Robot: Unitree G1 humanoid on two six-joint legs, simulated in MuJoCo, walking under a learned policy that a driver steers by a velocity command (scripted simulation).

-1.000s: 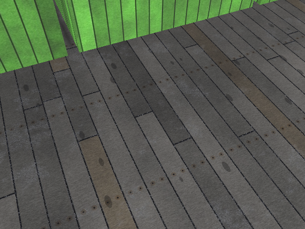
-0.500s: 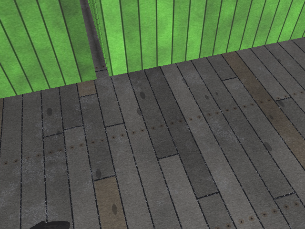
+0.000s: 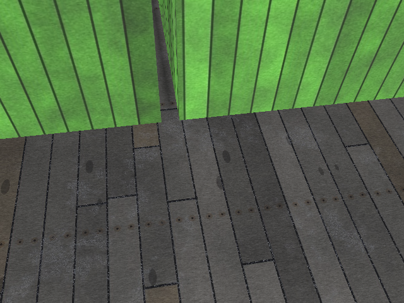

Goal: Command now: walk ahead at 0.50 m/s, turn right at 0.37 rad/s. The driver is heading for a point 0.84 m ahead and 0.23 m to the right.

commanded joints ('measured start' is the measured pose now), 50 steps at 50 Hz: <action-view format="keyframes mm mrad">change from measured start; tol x32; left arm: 1 1 66 24 -75 0 9 6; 50 -146 146 12 -213 39 -44 -2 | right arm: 1 60 -102 -40 -4 -9 -27 -1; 38 -226 -123 -34 -55 19 -46 -6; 50 139 -173 -42 31 3 -22 8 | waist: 1 -36 154 -75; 15 -91 60 62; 21 10 -293 -337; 50 -89 53 -39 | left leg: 1 232 269 -262 -321 51 161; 14 375 290 93 -354 234 111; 19 329 226 187 196 752 25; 21 -335 -54 26 851 -412 -85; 22 -432 -11 -158 899 -397 -57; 37 -190 12 -136 49 248 -111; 44 47 -18 -59 -43 109 8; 47 671 353 -927 -260 -289 301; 50 349 236 -610 -282 -194 215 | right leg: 1 -223 -90 55 37 112 4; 15 -271 -46 -62 -478 332 -52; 19 217 118 -161 -551 253 -154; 21 752 -248 702 -768 6 -419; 29 231 -108 291 -917 452 -292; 40 283 -102 292 -830 300 -197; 44 351 -68 243 -607 699 -151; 47 -282 147 108 149 -172 -9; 50 -339 15 76 67 17 -25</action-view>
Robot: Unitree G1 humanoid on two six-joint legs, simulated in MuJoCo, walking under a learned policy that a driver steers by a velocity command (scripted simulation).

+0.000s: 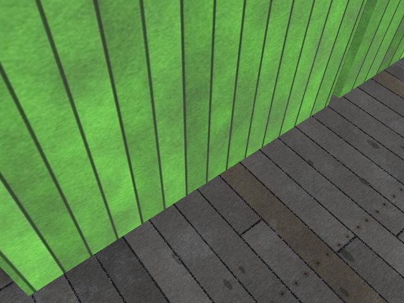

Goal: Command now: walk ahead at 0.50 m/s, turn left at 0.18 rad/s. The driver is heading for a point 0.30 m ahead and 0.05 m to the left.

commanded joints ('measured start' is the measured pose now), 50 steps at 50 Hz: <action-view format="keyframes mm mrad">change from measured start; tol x16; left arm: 1 -117 126 21 -125 25 -51 -14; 13 -383 34 -27 -190 32 -72 -37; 19 -101 94 8 -87 56 -51 13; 26 -359 73 7 -90 18 25 -10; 50 -234 40 6 103 12 56 3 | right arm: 1 95 -126 -27 -42 -2 7 -17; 17 171 -123 -23 -12 -15 35 -96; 20 427 -62 39 62 -5 34 -77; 40 5 -62 36 167 -42 32 -77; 50 39 -51 56 254 -29 22 -88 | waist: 1 -50 55 -36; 16 -21 116 -72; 19 -27 -242 -457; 20 -13 -143 -486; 25 -72 -27 -134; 50 -16 27 -18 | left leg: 1 322 286 -461 -292 -132 188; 10 143 151 -208 -275 281 111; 17 194 160 -242 26 450 7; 18 -6 112 -209 230 177 -24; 19 -165 46 -150 478 -460 -85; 22 -211 123 -94 644 -475 -171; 35 244 151 -35 -5 -74 -99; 38 20 156 -76 -112 -312 -51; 50 90 124 -55 -166 -163 -48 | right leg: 1 -366 -125 22 -8 107 4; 16 17 -43 2 -771 617 0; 19 745 -423 332 -595 1442 -267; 26 4 -234 159 -827 611 -158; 35 -109 -143 125 -876 -104 -41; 50 112 -75 12 -782 257 22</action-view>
